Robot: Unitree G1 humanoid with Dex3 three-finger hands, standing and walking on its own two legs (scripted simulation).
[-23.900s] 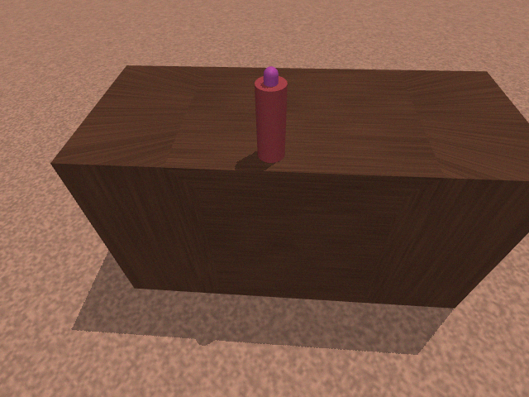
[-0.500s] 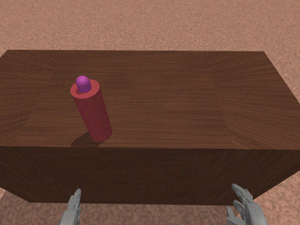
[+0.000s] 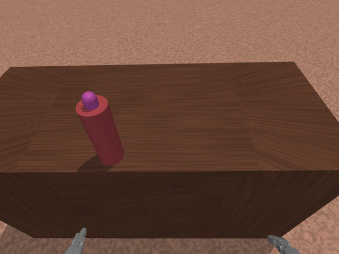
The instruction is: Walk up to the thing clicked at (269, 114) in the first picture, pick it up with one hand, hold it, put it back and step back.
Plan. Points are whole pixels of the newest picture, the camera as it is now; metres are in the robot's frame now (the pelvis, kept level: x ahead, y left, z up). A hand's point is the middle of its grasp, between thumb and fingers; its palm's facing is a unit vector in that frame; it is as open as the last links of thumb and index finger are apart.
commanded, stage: home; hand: left
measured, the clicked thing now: (101, 129) +0.42 +0.20 +0.08
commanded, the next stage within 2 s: stand in 1.84 s
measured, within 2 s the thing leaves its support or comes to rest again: neither
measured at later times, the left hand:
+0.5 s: hand out of the picture +0.03 +0.24 -0.12, palm faces -0.05 -0.93 -0.36, open 17.5 cm
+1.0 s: hand out of the picture +0.02 +0.25 -0.12, palm faces -0.03 -0.94 -0.35, open 17.4 cm
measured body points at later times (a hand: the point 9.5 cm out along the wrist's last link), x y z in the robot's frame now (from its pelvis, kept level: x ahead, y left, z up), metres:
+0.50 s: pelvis -0.03 -0.01 +0.03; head -0.03 -0.01 +0.48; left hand +0.03 +0.29 -0.09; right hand +0.04 -0.30 -0.10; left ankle +0.00 +0.12 -0.71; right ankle -0.01 -0.13 -0.71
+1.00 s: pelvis -0.03 +0.00 +0.04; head -0.02 +0.00 +0.49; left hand +0.03 +0.30 -0.10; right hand +0.03 -0.30 -0.10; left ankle +0.00 +0.12 -0.71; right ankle -0.01 -0.13 -0.71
